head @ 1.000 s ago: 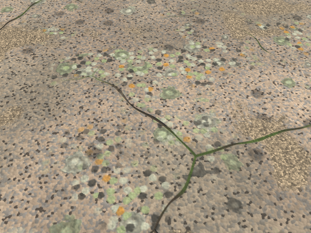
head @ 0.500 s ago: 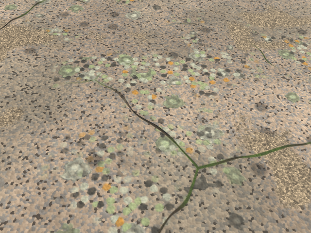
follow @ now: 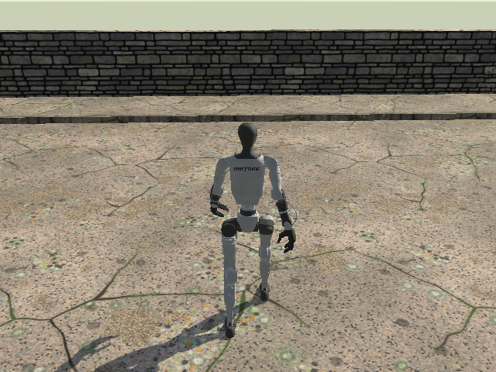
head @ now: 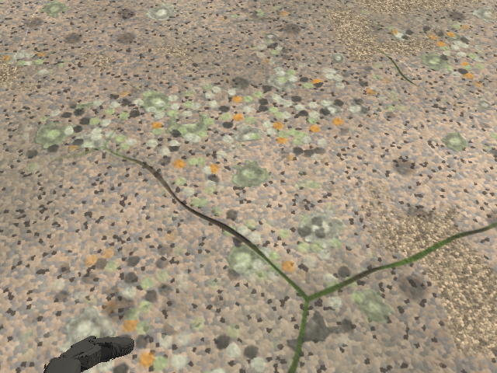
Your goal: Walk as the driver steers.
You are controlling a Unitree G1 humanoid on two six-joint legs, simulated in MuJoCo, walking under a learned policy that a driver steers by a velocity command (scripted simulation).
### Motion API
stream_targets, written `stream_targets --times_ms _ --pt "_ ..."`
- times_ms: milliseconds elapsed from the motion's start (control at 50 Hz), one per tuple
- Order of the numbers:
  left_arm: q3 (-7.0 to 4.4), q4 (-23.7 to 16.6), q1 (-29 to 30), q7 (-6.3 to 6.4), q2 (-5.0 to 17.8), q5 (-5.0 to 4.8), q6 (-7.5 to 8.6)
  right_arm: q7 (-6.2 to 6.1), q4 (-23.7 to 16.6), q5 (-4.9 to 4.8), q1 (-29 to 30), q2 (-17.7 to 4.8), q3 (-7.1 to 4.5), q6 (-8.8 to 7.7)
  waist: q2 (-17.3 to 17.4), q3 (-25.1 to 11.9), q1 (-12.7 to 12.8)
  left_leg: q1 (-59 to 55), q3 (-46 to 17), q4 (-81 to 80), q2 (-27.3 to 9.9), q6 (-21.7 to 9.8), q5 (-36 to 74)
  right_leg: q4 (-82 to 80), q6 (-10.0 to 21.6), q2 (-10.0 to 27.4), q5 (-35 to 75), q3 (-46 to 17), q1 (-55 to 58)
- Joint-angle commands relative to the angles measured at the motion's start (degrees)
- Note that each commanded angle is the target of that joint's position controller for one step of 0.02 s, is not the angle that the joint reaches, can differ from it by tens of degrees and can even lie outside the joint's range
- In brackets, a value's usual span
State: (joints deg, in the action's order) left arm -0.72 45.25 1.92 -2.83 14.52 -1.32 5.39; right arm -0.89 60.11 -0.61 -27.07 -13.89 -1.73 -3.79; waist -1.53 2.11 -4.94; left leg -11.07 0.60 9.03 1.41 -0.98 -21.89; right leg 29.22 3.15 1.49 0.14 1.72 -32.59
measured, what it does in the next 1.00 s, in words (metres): walks ahead, turning right: right foot, then left foot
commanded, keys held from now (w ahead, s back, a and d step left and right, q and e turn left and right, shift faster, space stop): w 0.44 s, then w+e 0.56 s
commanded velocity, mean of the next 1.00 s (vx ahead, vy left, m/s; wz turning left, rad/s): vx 0.49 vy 0.00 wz -0.21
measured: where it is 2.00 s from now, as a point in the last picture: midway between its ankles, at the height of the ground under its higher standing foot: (308, 179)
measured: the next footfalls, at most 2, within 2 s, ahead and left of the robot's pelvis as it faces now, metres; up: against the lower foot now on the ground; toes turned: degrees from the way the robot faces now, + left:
right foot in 0.04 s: +0.21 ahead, -0.11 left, +0.00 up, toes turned -2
left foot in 0.56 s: +0.52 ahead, +0.13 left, +0.00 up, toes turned +0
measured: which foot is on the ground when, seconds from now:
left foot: down 0.00-0.04, up 0.06-0.54, down 0.56-1.00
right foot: up 0.00-0.02, down 0.04-0.58, up 0.60-1.00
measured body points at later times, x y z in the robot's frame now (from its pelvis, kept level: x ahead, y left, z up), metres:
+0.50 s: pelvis +0.29 +0.00 +0.01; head +0.32 +0.01 +0.46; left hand +0.26 +0.27 -0.13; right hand +0.50 -0.23 -0.08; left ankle +0.48 +0.13 -0.70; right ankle +0.17 -0.11 -0.72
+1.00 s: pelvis +0.57 +0.01 +0.01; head +0.59 +0.00 +0.46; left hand +0.80 +0.21 -0.09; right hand +0.52 -0.26 -0.13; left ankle +0.48 +0.13 -0.72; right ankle +0.70 -0.17 -0.68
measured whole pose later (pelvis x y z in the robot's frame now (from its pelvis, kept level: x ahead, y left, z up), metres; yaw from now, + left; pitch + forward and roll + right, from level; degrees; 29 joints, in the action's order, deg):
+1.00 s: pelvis +0.57 +0.01 +0.01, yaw -15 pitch +1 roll +3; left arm -3.6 45.7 -6.2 -2.4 14.4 -1.2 1.6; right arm -1.0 53.8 0.0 -17.2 -15.2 -4.0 -4.7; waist -1.7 2.1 -3.8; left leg -4.7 15.6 12.6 1.0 -0.2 -17.6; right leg 39.5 2.5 6.1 -0.4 0.6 -37.0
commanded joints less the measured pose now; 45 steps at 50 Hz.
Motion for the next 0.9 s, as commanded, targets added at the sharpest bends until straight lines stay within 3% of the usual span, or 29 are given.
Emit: stream_targets --times_ms 20,40,60,80,100,120,140,180,220,280,360,460,520,540,560,580,600,620,640,660,680,720,780,900 --pt "-4.21 0.63 -13.15 0.44 10.53 -0.28 0.46 -0.31 -3.29 0.74 2.44 -10.33 -2.1 0.88 7.89 -7.36 11.87 5.48 -1.84 20.87 -13.01 -5.33 59.39 0.28 3.79 -3.63 -3.01 2.51 20.57" --pt "-5.22 2.97 -23.59 1.06 13.61 0.25 0.1 -0.24 -4.65 1.53 1.85 -8.77 -1.25 0.94 4.18 -15.2 15.34 18.33 -1.03 37.38 -10.56 -3.96 45.91 2.73 7.08 4.85 -4.19 -7.01 39.28" --pt "-6.29 4.88 -28.84 0.85 17.99 0.98 -0.18 0.85 -4.84 1.25 -6.99 0.66 1.29 -0.42 -12.63 -25.47 10.68 41.28 -1.37 60.43 1.43 0.0 5.28 -3.87 17.69 19.76 -20.23 -37.08 59.83" --pt "-4.63 4.92 -27.46 0.78 12.15 0.78 -0.16 1.19 -3.86 -0.19 -3.63 -4.31 0.32 -2.19 -9.3 -23.94 12.44 47.55 -9.41 67.56 1.28 -1.3 -9.93 -12.83 16.39 19.84 -25.81 -46.36 57.46" --pt "-3.92 4.05 -21.27 0.93 10.16 0.66 0.13 1.38 -6.51 -2.05 3.15 -8.89 -1.05 -3.26 -7.3 -12.73 10.93 52.36 -7.94 69.56 -2.12 -2.37 -6.39 -14.08 13.21 18.28 -24.14 -36.92 48.1" --pt "-3.48 2.85 -15.85 0.91 8.8 0.84 0.43 0.98 -7.48 -2.17 6.97 -9.27 -1.09 -3.75 -1.69 -7.42 9.02 50.47 -6.42 66.9 -5.48 -2.63 -0.49 -15.78 11.75 16.28 -17.69 -29.12 38.14" --pt "-3.07 2.48 -12.92 0.66 7.28 1.3 0.7 0.5 -7.68 -1.44 8.59 -8.84 -1.47 -3.57 0.46 -3.92 7.18 48.0 -5.44 63.33 -7.57 -2.27 3.18 -17.32 10.79 14.02 -11.03 -22.91 30.31" --pt "-2.6 2.96 -11.31 0.28 5.39 1.89 1.08 0.21 -7.22 -0.63 6.13 -6.13 -1.47 -2.1 -2.17 -2.94 3.98 41.73 -5.59 59.32 -9.86 -1.74 6.31 -20.53 10.09 10.77 -6.59 -16.17 22.75" --pt "-2.74 4.22 -12.77 0.39 6.08 1.43 1.44 0.05 -7.82 -0.28 6.6 -4.78 -1.37 -0.98 -2.28 -1.25 3.14 42.05 -4.54 55.77 -10.61 -0.69 7.34 -22.69 10.98 10.11 -3.61 -12.46 19.49" --pt "-3.33 5.61 -16.0 1.59 8.36 1.43 1.29 -0.09 -10.99 0.51 13.97 -5.43 -1.51 -0.81 -1.09 1.22 4.52 48.23 -3.91 45.83 -11.29 1.21 15.57 -24.44 11.35 9.92 -1.3 -9.87 20.57" --pt "-3.51 6.79 -19.71 2.61 9.6 0.79 0.59 0.81 -13.65 0.28 22.94 -4.03 -0.8 -1.78 -0.7 2.1 7.41 45.48 -1.11 29.04 -8.45 1.49 27.78 -24.53 8.95 7.71 -0.2 -5.14 22.13" --pt "-3.89 9.5 -25.13 2.93 10.07 -0.03 -0.85 2.35 -16.98 -0.41 30.24 -5.25 -0.68 -2.32 -0.59 3.3 9.07 46.82 -2.08 21.12 -6.78 -0.1 25.62 -20.52 8.12 11.93 1.01 -6.67 32.36" --pt "-4.45 9.17 -23.71 3.21 11.37 -0.11 -1.89 2.76 -16.88 -0.38 25.86 -8.1 -1.85 -2.89 -2.17 0.5 5.11 39.22 -1.51 18.44 -4.59 -1.83 18.78 -13.47 6.57 13.12 10.49 -8.93 35.58" --pt "-4.23 8.7 -22.56 3.2 10.98 0.15 -2.19 2.48 -14.95 -0.34 18.85 -10.05 -3.03 -3.05 -1.85 -3.7 1.28 29.34 -0.15 17.11 -3.09 -3.06 18.36 -5.43 5.32 10.6 17.29 -7.52 33.98" --pt "-3.25 7.57 -22.54 3.17 8.68 0.96 -2.18 1.89 -12.49 0.26 8.42 -13.47 -4.41 -3.08 -0.06 -12.0 -2.84 12.74 -3.73 19.96 -7.34 -5.57 18.93 8.43 3.55 7.13 12.71 -5.47 26.17" --pt "-1.19 6.47 -29.26 2.73 1.36 1.08 -1.3 1.56 -11.08 1.33 1.38 -19.41 -6.01 -2.57 12.61 -21.61 -1.42 -11.22 -26.71 18.03 -22.47 -13.42 10.27 31.25 -1.06 -2.19 -8.84 -0.6 2.96" --pt "-1.3 7.23 -29.31 2.7 2.76 0.03 -0.27 1.73 -10.99 1.11 0.39 -15.06 -4.78 -2.37 16.38 -25.15 -2.13 -12.64 -41.1 9.64 -26.17 -15.12 3.77 41.06 -1.14 -4.24 -33.54 -8.2 -4.64" --pt "-3.07 6.14 -24.69 2.76 8.8 -1.74 0.14 1.65 -11.62 0.84 4.84 -11.18 -3.55 -2.53 11.91 -16.04 -1.65 -5.37 -33.2 8.28 -24.31 -11.92 1.62 45.13 -0.29 -0.98 -30.66 -10.14 -9.0" --pt "-3.33 5.2 -21.41 3.08 9.18 -1.94 0.16 1.58 -12.58 0.72 9.68 -9.28 -2.95 -2.65 9.09 -10.22 -0.05 2.71 -25.23 6.9 -22.49 -10.06 4.66 44.08 0.02 2.11 -25.37 -8.46 -9.0" --pt "-3.59 5.1 -19.83 3.43 8.53 -1.25 -0.16 1.72 -12.69 0.76 13.37 -7.32 -2.42 -2.83 6.87 -6.0 1.48 9.9 -19.09 4.5 -20.15 -9.07 8.71 40.97 -0.23 4.03 -21.15 -7.91 -7.06" --pt "-4.0 5.39 -20.69 3.56 7.5 -0.85 -0.92 1.79 -12.67 1.12 15.48 -6.18 -2.13 -3.16 8.19 -4.02 3.38 14.8 -13.97 2.44 -18.22 -8.0 11.65 38.37 -0.39 5.78 -17.96 -8.37 -3.69" --pt "-3.91 5.61 -22.15 3.29 4.64 -0.86 -2.5 1.87 -12.08 1.54 16.94 -5.72 -2.26 -3.59 8.03 -2.49 5.15 19.59 -7.7 -0.29 -16.54 -8.15 16.02 37.27 -0.85 6.57 -15.11 -7.66 -0.28" --pt "-4.15 3.45 -19.16 3.27 3.9 -0.46 -3.75 1.22 -10.97 1.75 16.13 -7.36 -2.95 -3.9 5.82 -0.19 5.63 19.99 -1.48 -2.07 -16.48 -9.17 21.89 33.19 -1.67 7.05 -9.29 -8.09 -4.48" --pt "-3.43 -0.97 -8.54 1.29 2.37 0.22 -2.95 -0.3 -9.89 1.23 13.1 -10.06 -3.81 -2.69 3.42 2.59 2.51 15.43 7.32 -3.11 -16.1 -8.42 25.06 14.77 -1.91 5.99 2.84 -3.34 -6.05"
Keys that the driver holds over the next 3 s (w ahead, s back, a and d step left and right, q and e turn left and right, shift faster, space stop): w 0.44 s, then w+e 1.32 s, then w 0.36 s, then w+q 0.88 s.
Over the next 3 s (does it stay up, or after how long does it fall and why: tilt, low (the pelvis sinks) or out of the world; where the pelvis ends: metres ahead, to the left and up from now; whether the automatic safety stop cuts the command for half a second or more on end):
stays up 1.47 -0.60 0.02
